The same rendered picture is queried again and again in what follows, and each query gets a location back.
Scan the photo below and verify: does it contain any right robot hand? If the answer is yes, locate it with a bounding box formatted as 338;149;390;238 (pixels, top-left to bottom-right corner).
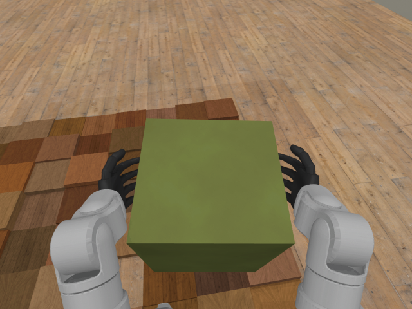
278;144;319;208

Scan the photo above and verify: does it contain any carton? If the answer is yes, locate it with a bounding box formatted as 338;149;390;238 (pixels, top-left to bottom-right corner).
127;118;295;272

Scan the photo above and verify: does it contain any robot right forearm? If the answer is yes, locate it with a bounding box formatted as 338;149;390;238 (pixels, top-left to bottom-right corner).
294;184;374;309

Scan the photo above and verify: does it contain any left robot hand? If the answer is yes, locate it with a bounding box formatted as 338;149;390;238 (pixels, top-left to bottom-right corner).
98;149;140;209

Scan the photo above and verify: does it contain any robot left forearm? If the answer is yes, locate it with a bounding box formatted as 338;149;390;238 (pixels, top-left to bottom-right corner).
50;189;131;309

